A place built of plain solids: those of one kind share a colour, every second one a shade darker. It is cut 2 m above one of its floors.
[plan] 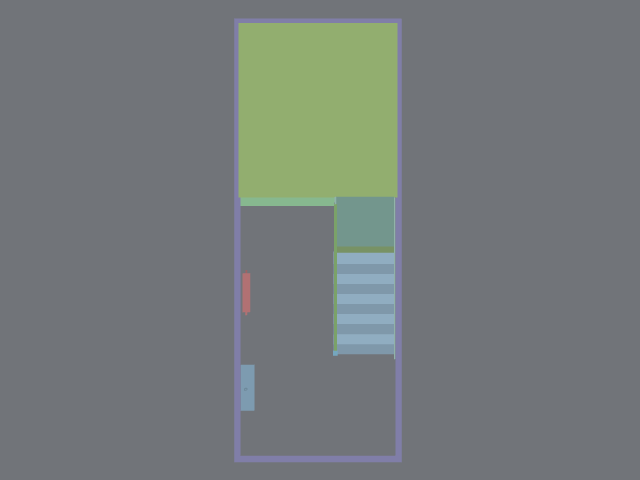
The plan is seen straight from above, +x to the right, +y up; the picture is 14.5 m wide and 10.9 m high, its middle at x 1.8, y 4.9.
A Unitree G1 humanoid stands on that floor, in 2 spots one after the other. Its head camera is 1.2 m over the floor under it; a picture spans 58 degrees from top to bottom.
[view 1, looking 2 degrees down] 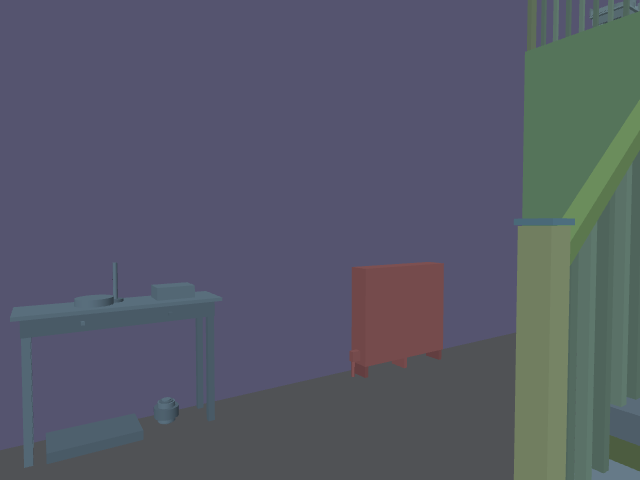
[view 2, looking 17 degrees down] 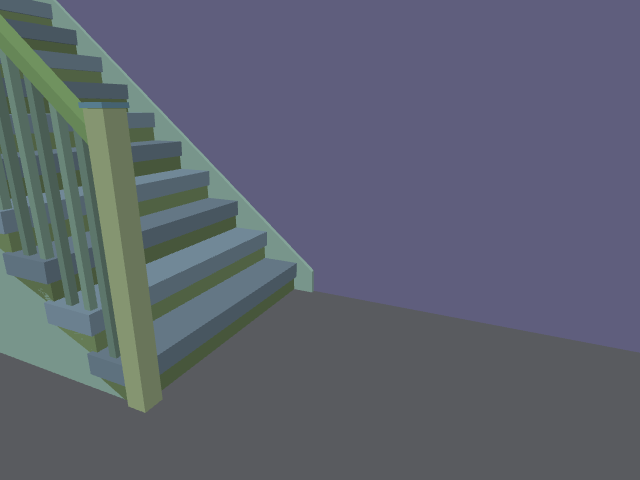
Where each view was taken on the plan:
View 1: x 2.83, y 1.14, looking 147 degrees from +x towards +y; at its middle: wall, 3.37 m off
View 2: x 1.05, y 1.00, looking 25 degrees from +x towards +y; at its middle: wall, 2.84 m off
